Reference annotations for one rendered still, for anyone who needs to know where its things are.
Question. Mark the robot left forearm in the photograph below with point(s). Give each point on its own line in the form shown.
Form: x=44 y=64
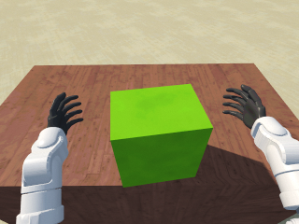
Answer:
x=42 y=178

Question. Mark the robot right forearm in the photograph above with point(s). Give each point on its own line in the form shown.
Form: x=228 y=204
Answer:
x=282 y=153

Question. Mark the right robot hand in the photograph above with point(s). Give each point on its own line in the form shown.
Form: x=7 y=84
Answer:
x=250 y=105

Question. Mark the pedestal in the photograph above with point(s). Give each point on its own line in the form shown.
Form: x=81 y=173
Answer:
x=234 y=183

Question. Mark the carton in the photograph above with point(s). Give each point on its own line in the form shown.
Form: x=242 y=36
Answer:
x=158 y=134

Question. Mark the left robot hand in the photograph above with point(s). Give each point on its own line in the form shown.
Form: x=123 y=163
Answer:
x=58 y=117

